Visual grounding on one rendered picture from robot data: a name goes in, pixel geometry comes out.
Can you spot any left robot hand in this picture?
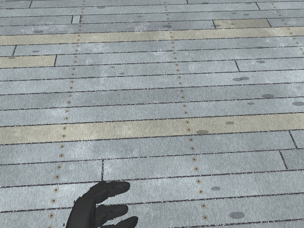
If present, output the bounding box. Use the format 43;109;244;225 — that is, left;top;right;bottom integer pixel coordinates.
63;180;139;228

